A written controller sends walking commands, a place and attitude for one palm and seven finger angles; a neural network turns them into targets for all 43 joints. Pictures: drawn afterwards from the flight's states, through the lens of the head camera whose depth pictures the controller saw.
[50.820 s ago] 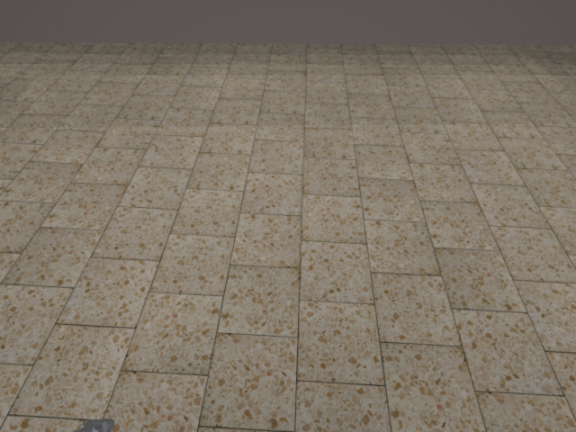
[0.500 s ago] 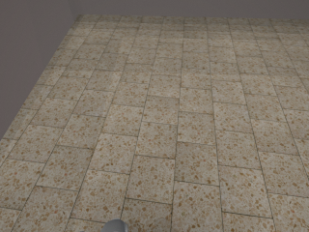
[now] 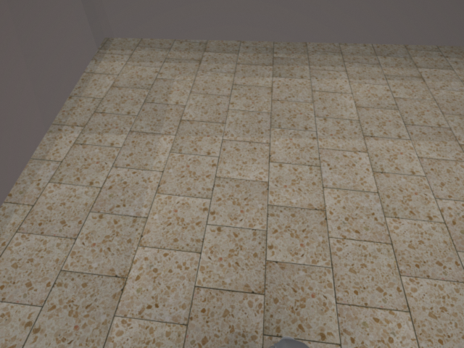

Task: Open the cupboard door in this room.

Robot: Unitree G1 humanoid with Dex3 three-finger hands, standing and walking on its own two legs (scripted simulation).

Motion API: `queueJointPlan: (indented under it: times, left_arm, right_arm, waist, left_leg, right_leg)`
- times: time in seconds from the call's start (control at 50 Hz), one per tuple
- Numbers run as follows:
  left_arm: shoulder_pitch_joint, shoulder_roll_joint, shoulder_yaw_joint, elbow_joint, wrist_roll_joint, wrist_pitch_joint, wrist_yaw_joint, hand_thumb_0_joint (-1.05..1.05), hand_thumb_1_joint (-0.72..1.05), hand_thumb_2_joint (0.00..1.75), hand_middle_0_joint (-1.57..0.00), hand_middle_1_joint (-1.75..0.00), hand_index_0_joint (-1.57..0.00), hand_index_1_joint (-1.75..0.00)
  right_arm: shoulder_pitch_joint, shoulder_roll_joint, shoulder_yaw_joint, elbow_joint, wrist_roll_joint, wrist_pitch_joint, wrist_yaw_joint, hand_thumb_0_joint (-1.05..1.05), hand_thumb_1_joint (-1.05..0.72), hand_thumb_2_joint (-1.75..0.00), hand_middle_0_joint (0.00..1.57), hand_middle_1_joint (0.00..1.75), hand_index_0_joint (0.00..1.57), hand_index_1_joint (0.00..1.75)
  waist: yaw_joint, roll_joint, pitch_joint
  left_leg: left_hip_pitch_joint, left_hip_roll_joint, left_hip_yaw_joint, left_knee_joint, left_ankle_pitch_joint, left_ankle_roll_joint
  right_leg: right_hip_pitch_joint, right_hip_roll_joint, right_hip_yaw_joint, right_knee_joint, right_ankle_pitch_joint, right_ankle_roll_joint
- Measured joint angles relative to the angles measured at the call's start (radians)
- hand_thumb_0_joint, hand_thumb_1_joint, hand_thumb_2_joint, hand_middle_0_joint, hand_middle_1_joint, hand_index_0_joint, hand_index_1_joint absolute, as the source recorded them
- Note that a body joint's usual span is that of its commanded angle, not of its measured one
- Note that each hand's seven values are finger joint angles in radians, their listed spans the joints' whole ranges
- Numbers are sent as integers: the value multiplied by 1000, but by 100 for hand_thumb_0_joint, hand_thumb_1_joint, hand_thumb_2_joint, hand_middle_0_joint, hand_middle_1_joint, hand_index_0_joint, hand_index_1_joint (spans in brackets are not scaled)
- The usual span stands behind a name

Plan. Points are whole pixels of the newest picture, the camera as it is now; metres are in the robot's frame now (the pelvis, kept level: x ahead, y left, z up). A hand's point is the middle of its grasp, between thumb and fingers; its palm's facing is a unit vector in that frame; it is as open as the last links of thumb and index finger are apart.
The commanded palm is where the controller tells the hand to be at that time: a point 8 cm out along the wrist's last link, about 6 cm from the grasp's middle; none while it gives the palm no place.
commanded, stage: turn to face it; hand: left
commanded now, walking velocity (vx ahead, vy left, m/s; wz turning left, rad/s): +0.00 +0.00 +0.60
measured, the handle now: out of the picture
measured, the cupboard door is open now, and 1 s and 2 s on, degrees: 45 45 45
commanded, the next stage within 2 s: none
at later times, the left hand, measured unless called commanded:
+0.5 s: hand out of the picture +0.14 +0.20 -0.19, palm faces +0.32 -0.92 -0.23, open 7.3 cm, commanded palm none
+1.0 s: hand out of the picture +0.08 +0.09 -0.17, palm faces +0.62 -0.74 -0.25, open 7.4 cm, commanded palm none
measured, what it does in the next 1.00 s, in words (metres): walks ahead, turning left: right foot, then left foot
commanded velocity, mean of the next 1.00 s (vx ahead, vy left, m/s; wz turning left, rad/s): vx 0.00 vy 0.00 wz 0.60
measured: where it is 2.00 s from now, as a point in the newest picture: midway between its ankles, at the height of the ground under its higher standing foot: outside the picture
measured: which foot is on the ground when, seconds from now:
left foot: down 0.00-0.08, up 0.10-0.36, down 0.38-0.68, up 0.70-1.00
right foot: up 0.00-0.04, down 0.06-0.38, up 0.40-0.66, down 0.68-1.00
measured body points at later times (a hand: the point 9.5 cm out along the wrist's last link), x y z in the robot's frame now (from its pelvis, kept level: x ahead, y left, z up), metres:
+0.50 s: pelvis +0.12 -0.02 -0.02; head +0.15 +0.00 +0.43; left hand +0.12 +0.25 -0.17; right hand +0.28 -0.24 -0.15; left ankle +0.11 +0.10 -0.74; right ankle +0.10 -0.16 -0.68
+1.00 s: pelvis +0.17 -0.09 +0.00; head +0.22 -0.06 +0.44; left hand +0.05 +0.13 -0.15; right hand +0.42 -0.21 -0.15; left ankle +0.09 +0.02 -0.71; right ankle +0.20 -0.16 -0.74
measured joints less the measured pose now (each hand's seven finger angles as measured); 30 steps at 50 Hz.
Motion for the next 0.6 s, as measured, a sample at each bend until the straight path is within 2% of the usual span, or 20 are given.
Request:
queueJointPlan:
  times: [0.06,0.08,0.14,0.18,0.2,0.24,0.32,0.36,0.38,0.42,0.44,0.48,0.54,0.6]
  left_arm:
    - [-32,20,-3,-19,-2,-11,-1,1,94,90,-20,-30,-20,-30]
    - [-41,20,-2,-23,-2,-16,2,1,93,90,-20,-30,-20,-30]
    - [-79,-3,-7,-39,-5,-27,15,0,93,90,-20,-30,-20,-30]
    - [-88,-14,-11,-54,-5,-27,25,0,92,90,-20,-30,-20,-30]
    - [-88,-18,-12,-59,-5,-23,29,0,92,90,-20,-30,-20,-30]
    - [-81,-23,-12,-65,-2,-15,33,0,92,90,-20,-30,-20,-30]
    - [-73,-9,2,-74,-1,-5,35,-1,93,90,-20,-30,-21,-30]
    - [-62,0,4,-78,-5,3,30,-1,92,90,-20,-30,-21,-30]
    - [-49,1,5,-84,-9,11,26,-1,92,90,-20,-30,-21,-30]
    - [-44,23,9,-83,-11,37,28,-1,92,90,-20,-30,-21,-30]
    - [-47,33,13,-79,-9,50,30,-1,92,90,-20,-30,-21,-30]
    - [-58,45,19,-75,-8,64,30,0,92,90,-20,-30,-20,-30]
    - [-73,52,22,-94,-10,64,24,0,92,90,-20,-30,-20,-30]
    - [-77,51,18,-123,-14,59,20,0,91,90,-20,-30,-20,-30]
  right_arm:
    - [60,11,2,33,5,28,5,0,-93,-89,20,30,20,30]
    - [75,11,2,43,8,39,8,0,-93,-90,20,30,20,30]
    - [64,4,-7,59,13,80,11,0,-92,-90,20,30,20,30]
    - [45,7,-11,55,16,93,13,1,-92,-90,20,30,20,30]
    - [34,9,-12,48,17,97,16,1,-92,-90,20,30,20,30]
    - [7,12,-14,27,16,102,22,1,-91,-90,20,30,20,30]
    - [-58,11,-17,-36,13,96,34,1,-91,-90,20,30,19,30]
    - [-86,-3,-19,-72,8,86,40,1,-91,-90,20,30,19,30]
    - [-94,-19,-22,-94,4,77,43,1,-91,-90,20,30,19,30]
    - [-126,-23,-24,-116,-2,65,37,0,-91,-90,20,30,19,30]
    - [-135,-23,-23,-127,-4,60,32,0,-91,-90,20,30,20,30]
    - [-142,-28,-22,-144,-5,56,22,0,-91,-90,20,30,20,30]
    - [-147,-41,-21,-153,-6,60,16,0,-91,-90,20,30,20,30]
    - [-148,-58,-24,-155,-7,72,21,0,-91,-89,20,30,20,30]
  waist:
    - [-18,-8,-5]
    - [-17,-4,-11]
    - [-29,27,7]
    - [-29,21,16]
    - [-28,15,15]
    - [-27,-4,10]
    - [-19,-34,12]
    - [-15,-38,15]
    - [-14,-22,5]
    - [-17,-37,6]
    - [-18,-41,4]
    - [-18,-36,0]
    - [-5,-19,6]
    - [1,10,11]
  left_leg:
    - [2,-3,-32,74,-73,-29]
    - [-11,1,-42,116,-106,-35]
    - [-127,-2,-85,410,-276,-39]
    - [-206,-9,-89,581,-290,-44]
    - [-232,-8,-84,614,-283,-46]
    - [-262,-1,-64,589,-254,-51]
    - [-257,5,-26,388,-160,-51]
    - [-218,1,-11,242,-39,-44]
    - [-212,8,-28,198,58,-14]
    - [-240,-4,-38,265,7,21]
    - [-243,-8,-46,274,-27,24]
    - [-235,-15,-69,250,-42,17]
    - [-204,-23,-102,177,0,-4]
    - [-184,-24,-144,132,24,-17]
  right_leg:
    - [91,3,-22,-169,62,3]
    - [107,4,-33,-173,-8,-18]
    - [123,-3,-85,-137,-72,-33]
    - [159,-15,-116,-161,-72,-33]
    - [178,-20,-130,-178,-74,-32]
    - [210,-32,-157,-205,-80,-28]
    - [243,-57,-209,-190,-118,-13]
    - [242,-72,-230,-130,-164,0]
    - [219,-69,-230,-68,-195,13]
    - [137,-55,-127,129,-327,36]
    - [96,-37,-78,223,-348,42]
    - [32,-7,-18,345,-319,52]
    - [-4,14,24,345,-258,61]
    - [24,32,35,195,-244,61]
